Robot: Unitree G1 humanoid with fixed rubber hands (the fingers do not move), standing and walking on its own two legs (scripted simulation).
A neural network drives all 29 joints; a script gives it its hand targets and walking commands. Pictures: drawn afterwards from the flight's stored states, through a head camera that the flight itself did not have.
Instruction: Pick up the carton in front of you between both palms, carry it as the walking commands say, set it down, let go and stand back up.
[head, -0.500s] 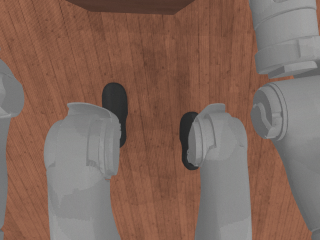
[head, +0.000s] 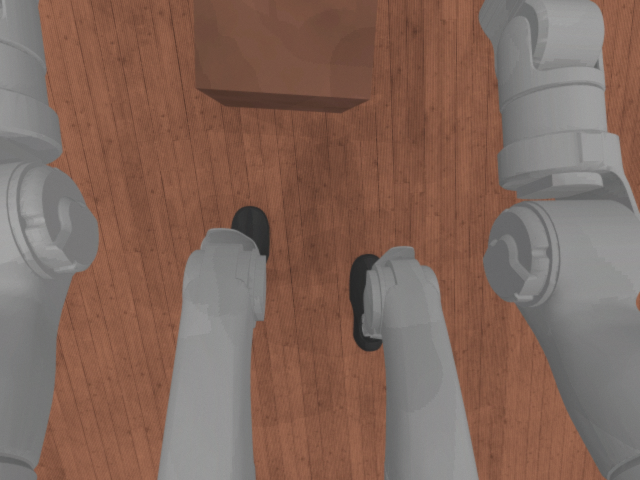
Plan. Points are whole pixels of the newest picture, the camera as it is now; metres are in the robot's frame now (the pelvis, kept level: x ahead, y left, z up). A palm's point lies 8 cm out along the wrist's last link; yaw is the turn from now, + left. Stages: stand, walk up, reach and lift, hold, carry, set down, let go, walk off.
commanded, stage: set down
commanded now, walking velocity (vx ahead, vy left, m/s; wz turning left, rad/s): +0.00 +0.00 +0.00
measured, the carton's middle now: (286, 31) +0.56 +0.10 -0.39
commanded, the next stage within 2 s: let go in 0.36 s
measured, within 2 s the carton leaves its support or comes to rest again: neither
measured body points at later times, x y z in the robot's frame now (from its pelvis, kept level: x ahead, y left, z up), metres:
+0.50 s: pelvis +0.02 +0.01 +0.13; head +0.35 +0.07 +0.43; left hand +0.55 +0.31 +0.02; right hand +0.59 -0.09 +0.02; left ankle +0.13 +0.12 -0.48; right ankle +0.07 -0.13 -0.48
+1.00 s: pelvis +0.08 +0.01 +0.22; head +0.27 +0.05 +0.63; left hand +0.37 +0.29 +0.11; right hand +0.43 -0.16 +0.12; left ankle +0.13 +0.12 -0.48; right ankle +0.07 -0.13 -0.48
